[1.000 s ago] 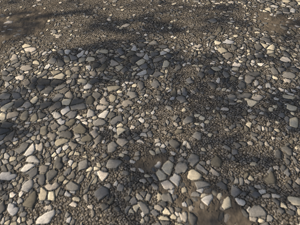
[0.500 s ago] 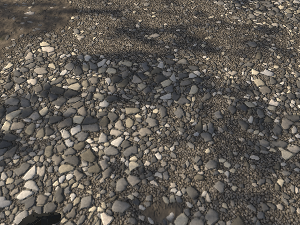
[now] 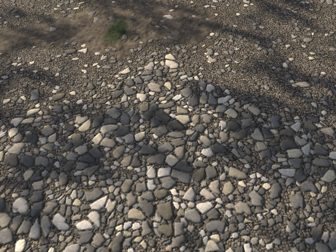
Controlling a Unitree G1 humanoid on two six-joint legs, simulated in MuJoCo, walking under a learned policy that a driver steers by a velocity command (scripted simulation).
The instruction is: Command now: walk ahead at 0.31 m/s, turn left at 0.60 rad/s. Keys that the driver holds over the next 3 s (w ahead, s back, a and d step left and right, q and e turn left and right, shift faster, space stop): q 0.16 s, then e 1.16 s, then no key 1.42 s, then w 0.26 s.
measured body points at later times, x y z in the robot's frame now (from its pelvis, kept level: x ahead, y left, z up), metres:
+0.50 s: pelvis +0.14 +0.03 -0.01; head +0.17 +0.04 +0.44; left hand +0.23 +0.31 -0.13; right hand +0.33 -0.20 -0.11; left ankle +0.19 +0.12 -0.74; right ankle +0.17 -0.12 -0.71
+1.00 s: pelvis +0.16 +0.01 +0.00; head +0.19 +0.00 +0.45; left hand +0.36 +0.27 -0.09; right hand +0.27 -0.29 -0.10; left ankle +0.20 +0.15 -0.72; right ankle +0.14 -0.10 -0.74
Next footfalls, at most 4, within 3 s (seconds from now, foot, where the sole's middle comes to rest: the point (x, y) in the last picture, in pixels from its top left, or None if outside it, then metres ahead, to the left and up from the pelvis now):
0.12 left None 0.23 0.13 -0.78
0.62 right None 0.18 -0.10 -0.78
1.04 left None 0.24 0.13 -0.78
1.46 right None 0.12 -0.12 -0.78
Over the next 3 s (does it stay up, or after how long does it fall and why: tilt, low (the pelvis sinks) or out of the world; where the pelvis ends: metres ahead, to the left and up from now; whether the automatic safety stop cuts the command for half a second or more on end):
stays up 0.18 -0.01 -0.02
